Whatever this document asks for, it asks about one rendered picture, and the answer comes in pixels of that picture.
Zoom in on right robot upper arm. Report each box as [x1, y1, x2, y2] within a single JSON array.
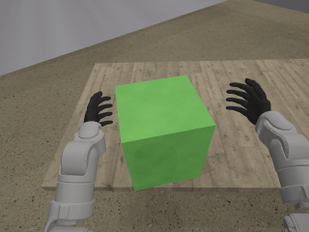
[[283, 213, 309, 232]]

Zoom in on carton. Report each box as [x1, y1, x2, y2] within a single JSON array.
[[115, 75, 216, 191]]

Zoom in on right robot forearm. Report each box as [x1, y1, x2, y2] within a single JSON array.
[[255, 110, 309, 211]]

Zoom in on robot left hand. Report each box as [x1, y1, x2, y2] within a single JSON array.
[[83, 91, 113, 127]]

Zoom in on robot right hand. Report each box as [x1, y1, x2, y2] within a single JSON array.
[[226, 77, 271, 126]]

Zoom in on table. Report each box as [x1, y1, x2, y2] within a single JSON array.
[[41, 59, 309, 192]]

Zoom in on left robot forearm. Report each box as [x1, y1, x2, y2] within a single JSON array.
[[43, 121, 106, 232]]

